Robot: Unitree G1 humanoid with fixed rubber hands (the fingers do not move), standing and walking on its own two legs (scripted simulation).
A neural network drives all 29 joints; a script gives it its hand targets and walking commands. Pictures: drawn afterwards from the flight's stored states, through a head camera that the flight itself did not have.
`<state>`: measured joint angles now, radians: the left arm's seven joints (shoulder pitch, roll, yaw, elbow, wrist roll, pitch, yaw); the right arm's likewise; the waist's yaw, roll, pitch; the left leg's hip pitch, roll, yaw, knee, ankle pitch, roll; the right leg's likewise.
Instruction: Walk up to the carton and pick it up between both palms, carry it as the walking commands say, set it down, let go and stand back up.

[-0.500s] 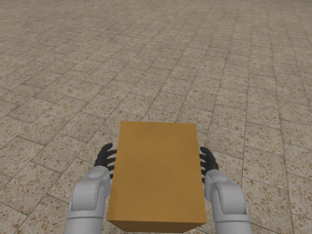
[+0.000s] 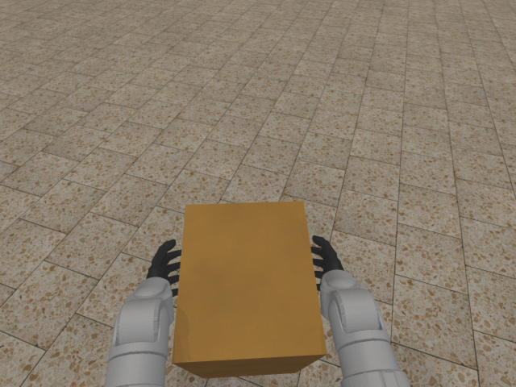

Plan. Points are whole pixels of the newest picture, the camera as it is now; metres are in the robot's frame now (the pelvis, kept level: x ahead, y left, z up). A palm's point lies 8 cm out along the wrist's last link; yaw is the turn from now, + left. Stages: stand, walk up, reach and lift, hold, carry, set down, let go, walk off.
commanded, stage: hold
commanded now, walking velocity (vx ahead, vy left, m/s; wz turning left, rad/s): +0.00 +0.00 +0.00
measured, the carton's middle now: (247, 299) +0.28 +0.06 -0.05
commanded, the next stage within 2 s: set down in 0.30 s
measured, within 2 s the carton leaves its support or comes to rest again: neither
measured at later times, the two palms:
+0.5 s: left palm (135, 277) +0.25 +0.23 +0.03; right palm (310, 282) +0.28 -0.04 +0.03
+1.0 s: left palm (167, 289) +0.27 +0.20 -0.04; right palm (322, 290) +0.31 -0.07 -0.05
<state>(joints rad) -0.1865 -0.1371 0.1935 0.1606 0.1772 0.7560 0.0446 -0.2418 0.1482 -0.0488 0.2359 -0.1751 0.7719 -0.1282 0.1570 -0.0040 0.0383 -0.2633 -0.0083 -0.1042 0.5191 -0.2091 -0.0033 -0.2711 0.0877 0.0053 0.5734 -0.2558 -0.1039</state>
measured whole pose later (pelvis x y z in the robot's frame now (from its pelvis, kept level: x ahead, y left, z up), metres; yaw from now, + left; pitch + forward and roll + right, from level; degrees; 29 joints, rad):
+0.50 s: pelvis -0.01 +0.05 +0.00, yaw -3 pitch -10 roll +1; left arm -0.28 -0.16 0.27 0.39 0.25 0.71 0.05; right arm -0.32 0.17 -0.19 0.53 -0.22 0.64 -0.08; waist 0.16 -0.01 0.02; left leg -0.11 -0.04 -0.06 0.49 -0.21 0.00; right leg -0.12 0.06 0.09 0.52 -0.23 -0.03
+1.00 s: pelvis -0.01 +0.01 -0.02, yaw -2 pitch +4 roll +2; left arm -0.36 -0.15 0.42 0.53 0.27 0.40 -0.02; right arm -0.40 0.20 -0.26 0.65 -0.21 0.36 -0.14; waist 0.17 -0.04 0.02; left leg -0.48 -0.01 -0.10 0.68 -0.28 -0.04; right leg -0.49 0.12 0.05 0.73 -0.29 -0.10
